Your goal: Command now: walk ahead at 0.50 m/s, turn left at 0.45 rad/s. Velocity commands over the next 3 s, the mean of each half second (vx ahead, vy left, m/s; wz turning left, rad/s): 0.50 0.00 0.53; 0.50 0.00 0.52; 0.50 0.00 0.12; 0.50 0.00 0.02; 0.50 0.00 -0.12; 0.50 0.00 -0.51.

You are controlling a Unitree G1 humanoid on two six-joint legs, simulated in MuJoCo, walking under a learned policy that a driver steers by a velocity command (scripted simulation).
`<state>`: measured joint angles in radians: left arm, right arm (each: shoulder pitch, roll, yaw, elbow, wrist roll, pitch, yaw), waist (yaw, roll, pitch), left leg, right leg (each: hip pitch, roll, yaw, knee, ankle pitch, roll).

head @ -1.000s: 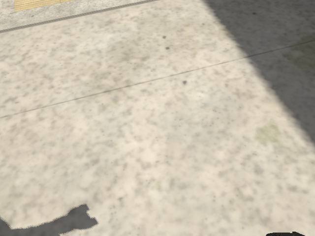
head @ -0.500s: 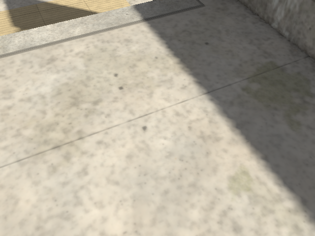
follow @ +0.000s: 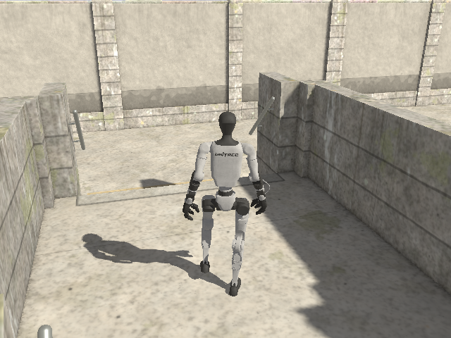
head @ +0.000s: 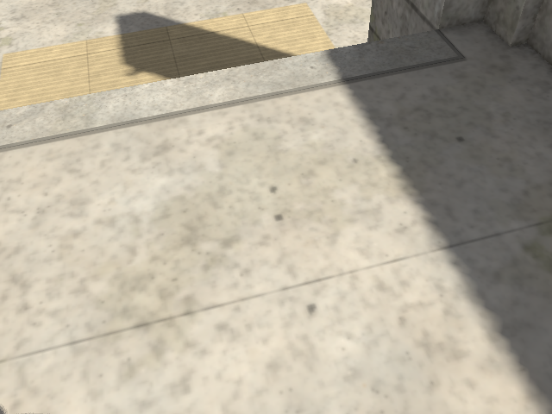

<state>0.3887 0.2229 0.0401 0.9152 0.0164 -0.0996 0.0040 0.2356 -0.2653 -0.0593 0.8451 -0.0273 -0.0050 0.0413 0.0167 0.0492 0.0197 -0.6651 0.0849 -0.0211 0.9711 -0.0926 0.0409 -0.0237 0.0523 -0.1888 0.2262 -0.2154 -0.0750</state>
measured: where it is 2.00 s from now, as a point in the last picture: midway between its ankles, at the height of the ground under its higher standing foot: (150, 256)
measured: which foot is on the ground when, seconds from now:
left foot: up 0.00-0.22, down 0.24-0.78, up 0.80-1.00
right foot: down 0.00-0.22, up 0.24-0.74, down 0.76-1.00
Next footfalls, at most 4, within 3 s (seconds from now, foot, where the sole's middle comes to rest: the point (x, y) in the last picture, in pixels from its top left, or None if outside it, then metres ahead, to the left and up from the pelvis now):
0.24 left None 0.27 0.11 -0.78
0.76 right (286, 362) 0.64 0.04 -0.78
1.24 left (165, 338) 0.70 0.36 -0.78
1.78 right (175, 230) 1.07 0.39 -0.78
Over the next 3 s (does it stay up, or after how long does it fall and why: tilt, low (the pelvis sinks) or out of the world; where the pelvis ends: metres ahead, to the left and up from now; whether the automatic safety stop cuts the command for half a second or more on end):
stays up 1.42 0.68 -0.02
